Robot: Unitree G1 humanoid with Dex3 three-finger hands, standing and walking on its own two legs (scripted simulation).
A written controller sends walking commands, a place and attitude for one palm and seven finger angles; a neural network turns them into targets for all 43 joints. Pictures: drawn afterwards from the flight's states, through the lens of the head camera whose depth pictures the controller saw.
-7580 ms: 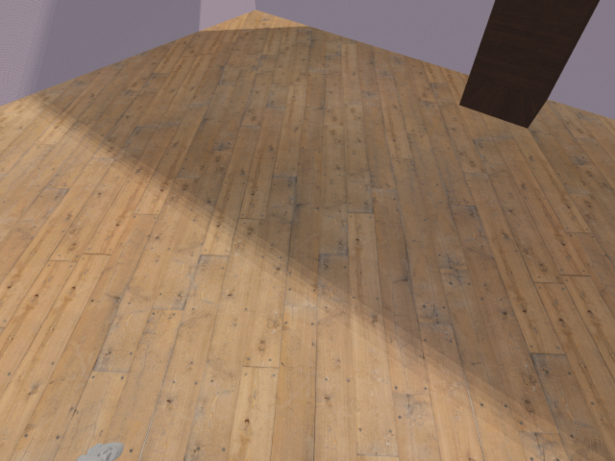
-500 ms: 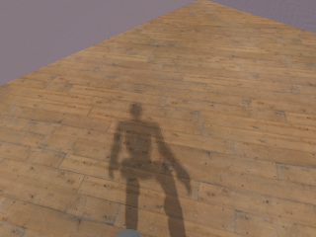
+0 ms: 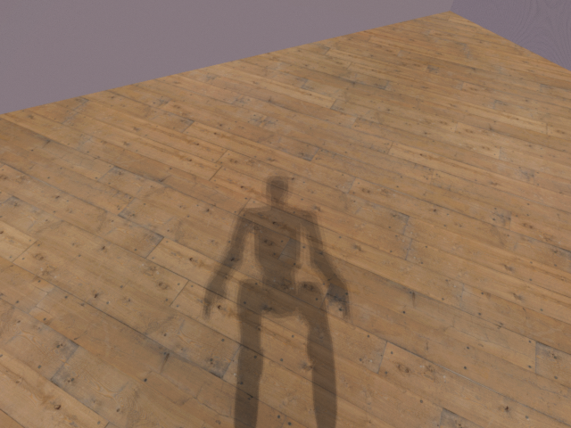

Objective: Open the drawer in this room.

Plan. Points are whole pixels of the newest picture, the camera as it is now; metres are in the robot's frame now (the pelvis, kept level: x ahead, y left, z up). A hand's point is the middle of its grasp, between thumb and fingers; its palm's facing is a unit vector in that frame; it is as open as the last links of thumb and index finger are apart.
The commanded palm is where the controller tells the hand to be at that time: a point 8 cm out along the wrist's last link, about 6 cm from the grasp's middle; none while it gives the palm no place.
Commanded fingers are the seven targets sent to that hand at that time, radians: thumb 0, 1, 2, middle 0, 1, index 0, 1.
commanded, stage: turn or walk to find it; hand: left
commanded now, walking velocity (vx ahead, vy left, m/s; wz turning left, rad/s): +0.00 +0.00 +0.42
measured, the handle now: out of the picture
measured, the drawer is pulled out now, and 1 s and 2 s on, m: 0.00 0.00 0.00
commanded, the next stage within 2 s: none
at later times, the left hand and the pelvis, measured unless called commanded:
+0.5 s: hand out of the picture -0.02 +0.19 -0.17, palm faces +0.26 -0.94 -0.23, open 7.4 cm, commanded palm none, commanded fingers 0.00 0.90 0.90 -0.20 -0.30 -0.20 -0.30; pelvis -0.02 -0.01 -0.01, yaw +14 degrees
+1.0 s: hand out of the picture -0.01 +0.20 -0.15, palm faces +0.42 -0.86 -0.28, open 7.4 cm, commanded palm none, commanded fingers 0.00 0.90 0.90 -0.20 -0.30 -0.20 -0.30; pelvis -0.03 -0.03 -0.01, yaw +24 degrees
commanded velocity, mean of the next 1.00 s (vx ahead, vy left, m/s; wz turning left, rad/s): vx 0.00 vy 0.00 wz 0.42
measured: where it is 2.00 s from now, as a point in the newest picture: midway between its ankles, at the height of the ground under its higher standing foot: outside the picture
